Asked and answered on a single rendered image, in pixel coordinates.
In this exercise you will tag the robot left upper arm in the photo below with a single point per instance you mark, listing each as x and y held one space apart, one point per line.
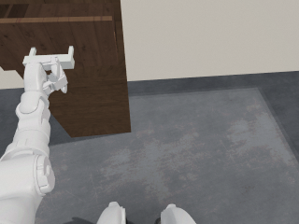
24 182

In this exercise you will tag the robot left thigh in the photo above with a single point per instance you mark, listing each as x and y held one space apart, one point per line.
113 215

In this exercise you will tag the robot left hand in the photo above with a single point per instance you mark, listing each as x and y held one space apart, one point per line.
35 77

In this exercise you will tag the handle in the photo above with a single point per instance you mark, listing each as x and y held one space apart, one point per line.
66 60

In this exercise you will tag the left robot shin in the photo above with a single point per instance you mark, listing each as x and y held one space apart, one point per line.
113 204

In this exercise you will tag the drawer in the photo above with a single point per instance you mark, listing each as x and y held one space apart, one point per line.
51 28

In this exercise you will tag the cabinet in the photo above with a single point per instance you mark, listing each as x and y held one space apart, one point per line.
96 101

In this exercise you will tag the robot left forearm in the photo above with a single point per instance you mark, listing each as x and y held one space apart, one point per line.
33 132

